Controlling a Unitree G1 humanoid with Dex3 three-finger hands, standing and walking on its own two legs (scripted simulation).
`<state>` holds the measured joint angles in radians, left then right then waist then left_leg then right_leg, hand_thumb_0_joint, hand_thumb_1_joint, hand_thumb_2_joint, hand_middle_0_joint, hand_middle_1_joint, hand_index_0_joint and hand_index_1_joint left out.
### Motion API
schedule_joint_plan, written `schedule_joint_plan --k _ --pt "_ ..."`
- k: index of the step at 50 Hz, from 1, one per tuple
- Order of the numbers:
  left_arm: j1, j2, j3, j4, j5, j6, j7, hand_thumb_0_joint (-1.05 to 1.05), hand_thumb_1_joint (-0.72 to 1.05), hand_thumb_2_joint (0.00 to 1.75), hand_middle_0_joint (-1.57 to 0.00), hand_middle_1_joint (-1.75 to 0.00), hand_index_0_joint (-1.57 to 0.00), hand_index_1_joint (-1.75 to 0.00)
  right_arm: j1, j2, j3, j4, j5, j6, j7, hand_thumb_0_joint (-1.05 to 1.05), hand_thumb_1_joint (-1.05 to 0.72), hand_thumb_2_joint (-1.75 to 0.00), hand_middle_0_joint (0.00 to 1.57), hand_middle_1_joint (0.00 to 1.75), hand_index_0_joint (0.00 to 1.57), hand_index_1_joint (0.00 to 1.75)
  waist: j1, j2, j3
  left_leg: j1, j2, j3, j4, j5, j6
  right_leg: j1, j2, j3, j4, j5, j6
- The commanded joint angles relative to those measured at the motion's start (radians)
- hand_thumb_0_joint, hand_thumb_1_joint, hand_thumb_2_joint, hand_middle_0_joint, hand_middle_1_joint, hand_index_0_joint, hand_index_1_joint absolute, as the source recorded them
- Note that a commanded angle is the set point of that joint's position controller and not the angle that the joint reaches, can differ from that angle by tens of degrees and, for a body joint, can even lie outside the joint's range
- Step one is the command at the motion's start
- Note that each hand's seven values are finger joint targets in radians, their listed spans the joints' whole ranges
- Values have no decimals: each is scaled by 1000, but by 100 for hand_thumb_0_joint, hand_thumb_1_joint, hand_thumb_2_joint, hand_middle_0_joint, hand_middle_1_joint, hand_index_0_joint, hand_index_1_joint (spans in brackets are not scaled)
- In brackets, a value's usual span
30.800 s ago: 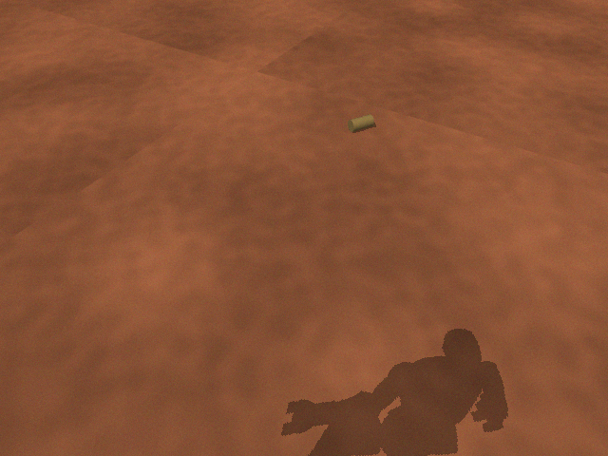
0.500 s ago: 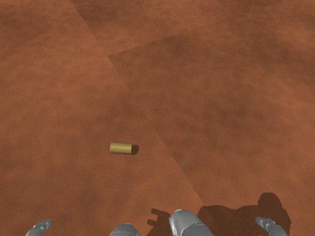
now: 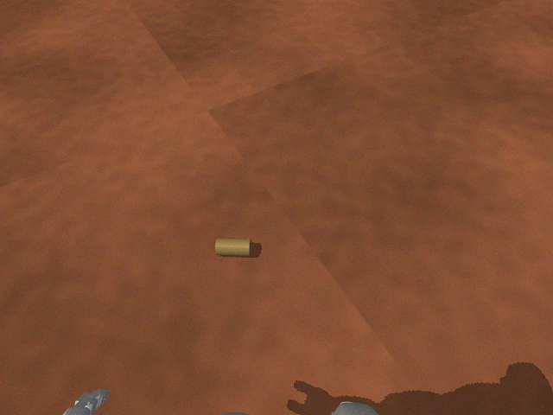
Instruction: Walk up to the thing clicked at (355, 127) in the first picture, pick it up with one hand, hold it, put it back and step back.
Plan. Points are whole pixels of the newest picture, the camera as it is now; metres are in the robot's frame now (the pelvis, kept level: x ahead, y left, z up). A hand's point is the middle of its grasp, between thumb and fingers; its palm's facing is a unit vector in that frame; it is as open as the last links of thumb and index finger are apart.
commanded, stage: walk up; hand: left
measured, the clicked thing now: (233, 246) +0.79 +0.22 -0.72
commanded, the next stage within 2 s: stand in 0.98 s
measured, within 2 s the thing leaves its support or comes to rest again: neither
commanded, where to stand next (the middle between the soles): +0.39 +0.00 m, yaw -3 degrees
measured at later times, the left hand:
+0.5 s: hand out of the picture +0.05 +0.25 -0.13, palm faces +0.00 -0.94 -0.33, open 7.4 cm
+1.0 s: hand out of the picture +0.11 +0.26 -0.13, palm faces -0.03 -0.94 -0.34, open 7.4 cm
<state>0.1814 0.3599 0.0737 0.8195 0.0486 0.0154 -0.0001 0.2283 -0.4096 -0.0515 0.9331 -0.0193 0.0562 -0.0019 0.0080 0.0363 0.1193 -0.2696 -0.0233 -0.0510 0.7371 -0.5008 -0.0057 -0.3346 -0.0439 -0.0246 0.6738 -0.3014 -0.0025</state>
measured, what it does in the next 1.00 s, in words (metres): steps on the spot: left foot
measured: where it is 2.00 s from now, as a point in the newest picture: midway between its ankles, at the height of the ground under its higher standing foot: outside the picture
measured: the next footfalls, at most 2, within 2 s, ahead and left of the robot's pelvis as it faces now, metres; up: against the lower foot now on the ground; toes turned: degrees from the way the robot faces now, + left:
left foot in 0.02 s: +0.03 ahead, +0.13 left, +0.00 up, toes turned -3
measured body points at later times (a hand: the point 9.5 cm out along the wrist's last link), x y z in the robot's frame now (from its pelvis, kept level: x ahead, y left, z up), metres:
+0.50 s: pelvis -0.02 +0.00 +0.02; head -0.02 -0.01 +0.47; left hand +0.05 +0.30 -0.11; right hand +0.06 -0.30 -0.11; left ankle -0.01 +0.13 -0.72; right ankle -0.01 -0.13 -0.72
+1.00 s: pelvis +0.00 +0.01 +0.02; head +0.01 +0.01 +0.47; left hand +0.11 +0.31 -0.10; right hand +0.08 -0.29 -0.11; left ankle -0.01 +0.13 -0.72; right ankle -0.01 -0.13 -0.72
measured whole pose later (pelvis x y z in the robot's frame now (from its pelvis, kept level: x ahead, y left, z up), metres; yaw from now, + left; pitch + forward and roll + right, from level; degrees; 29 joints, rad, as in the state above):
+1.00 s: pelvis +0.00 +0.01 +0.02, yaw -3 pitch -3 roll +0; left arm 0.09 0.36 0.03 1.09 0.01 -0.01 -0.01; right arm 0.10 -0.33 -0.03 1.08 -0.02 -0.01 0.00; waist 0.00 -0.01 0.06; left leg -0.11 -0.01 -0.01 0.40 -0.25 0.00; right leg -0.13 -0.01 0.06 0.41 -0.24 0.02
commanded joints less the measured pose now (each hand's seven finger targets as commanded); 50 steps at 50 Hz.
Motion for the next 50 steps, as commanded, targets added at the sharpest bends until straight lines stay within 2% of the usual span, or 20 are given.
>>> schedule_joint_plan --k 1,2,3,4,5,7,9,11,12,13,14,15,16,18,21,28,35,44,48,50 --pt "18 188 36 -50 -23 -7 9 0 90 90 -20 -30 -20 -30 39 -182 -60 -39 -26 -70 -6 0 -90 -90 20 30 20 30 -5 -6 -143 224 120 -191 -442 63 59 -91 -79 159 -32 -108 -63" --pt "-29 167 29 -41 -42 -9 9 0 90 90 -20 -30 -20 -30 -46 -274 -64 -64 -30 -74 -5 0 -90 -90 20 30 20 30 -9 157 -77 35 323 -505 -540 -232 163 -162 65 59 62 -239 -10" --pt "-72 253 61 -19 -28 -13 15 0 90 90 -20 -30 -20 -30 -85 -306 -74 -76 -23 -79 -1 0 -90 -90 20 30 20 30 -29 102 -12 -166 373 -533 -556 -287 239 -43 32 138 201 -298 -11" --pt "-65 233 56 -10 -36 -16 5 0 90 90 -20 -30 -20 -30 -118 -234 -54 -75 -27 -92 -4 0 -90 -90 20 30 20 30 5 22 11 -148 303 -405 -511 -165 202 -24 31 172 220 -227 -18" --pt "-25 205 50 3 -46 -18 -2 0 90 90 -20 -30 -20 -30 -132 -198 -35 -74 -26 -100 -7 0 -90 -90 20 30 20 30 22 47 -7 -55 248 -309 -479 -21 174 -56 41 179 204 -172 -18" --pt "-4 209 44 37 -45 -28 -4 0 90 90 -20 -30 -20 -30 -115 -204 -45 -62 -24 -104 -7 0 -90 -90 20 30 20 30 10 137 -26 -30 232 -237 -453 41 152 -9 37 122 104 -154 -18" --pt "-4 199 40 55 -38 -36 -10 0 90 90 -20 -30 -20 -30 -120 -201 -48 -64 -26 -95 1 0 -90 -90 20 30 20 30 -2 159 -50 -10 213 -203 -448 -6 151 50 45 70 -22 -156 -11" --pt "26 180 37 83 -34 -51 -2 0 90 90 -20 -30 -20 -30 -114 -191 -44 -63 -19 -78 2 0 -90 -90 20 30 20 30 14 126 -75 5 186 -133 -343 126 127 168 70 38 -290 -36 -24" --pt "30 195 41 98 -25 -58 4 0 90 90 -20 -30 -20 -30 -95 -164 -35 -61 -8 -75 2 0 -90 -90 20 30 20 30 16 83 -94 -28 161 -103 -283 212 96 260 61 77 -328 44 -38" --pt "32 232 44 101 -20 -65 11 0 90 90 -20 -30 -20 -30 -99 -130 -25 -66 5 -77 1 0 -90 -90 20 30 20 30 21 -17 -118 -127 110 -69 -216 201 48 323 -27 236 -311 67 -71" --pt "10 280 46 96 -20 -66 8 0 90 90 -20 -30 -20 -30 -95 -126 -23 -56 11 -74 0 0 -90 -90 20 30 20 30 6 -92 -105 -81 47 -21 -159 47 21 192 -140 390 -353 -98 -130" --pt "-32 287 42 86 -23 -65 4 0 90 90 -20 -30 -20 -30 -78 -125 -27 -37 6 -74 -2 0 -90 -90 20 30 20 30 -13 -104 -73 -9 35 2 -129 19 15 83 -201 441 -388 -194 -167" --pt "-65 275 35 78 -25 -66 3 0 90 90 -20 -30 -20 -30 -66 -127 -27 -25 5 -77 0 0 -90 -90 20 30 20 30 -29 -105 -65 19 40 -6 -165 50 17 58 -193 414 -381 -164 -161" --pt "-92 239 23 86 -32 -66 3 0 90 90 -20 -30 -20 -30 -58 -128 -26 -6 0 -88 2 0 -90 -90 20 30 20 30 -39 -119 -67 89 62 -34 -279 178 35 25 -127 303 -344 -50 -94" --pt "-66 200 11 118 -39 -67 -4 0 90 90 -20 -30 -20 -30 -106 -148 -23 -1 -3 -102 4 0 -90 -90 20 30 20 30 -9 -89 -79 63 116 -102 -354 146 64 83 -42 201 -321 31 -48" --pt "-80 203 9 157 -47 -74 5 0 90 90 -20 -30 -20 -30 -124 -144 -16 42 1 -104 0 0 -90 -90 20 30 20 30 -5 -33 -153 98 122 -56 -353 417 48 225 -57 171 -293 277 -46" --pt "-101 190 -2 186 -49 -63 7 0 90 90 -20 -30 -20 -30 -170 -144 -18 57 0 -101 -4 0 -90 -90 20 30 20 30 9 12 -146 104 145 -74 -403 432 55 235 -36 134 -277 270 -34" --pt "-126 197 -5 198 -45 -60 11 0 90 90 -20 -30 -20 -30 -173 -138 -25 71 4 -95 -6 0 -90 -90 20 30 20 30 0 -16 -175 162 134 -39 -385 535 45 257 -47 132 -279 349 -34" --pt "-144 196 -6 195 -46 -58 12 0 90 90 -20 -30 -20 -30 -169 -133 -25 77 2 -91 -7 0 -90 -90 20 30 20 30 -7 -27 -163 153 127 -30 -388 514 38 255 -49 135 -284 339 -34" --pt "-151 192 -18 213 -44 -52 12 0 90 90 -20 -30 -20 -30 -192 -144 -14 85 15 -97 -8 0 -90 -90 20 30 20 30 -6 -17 -158 175 149 -66 -416 638 33 265 -62 141 -308 407 -14"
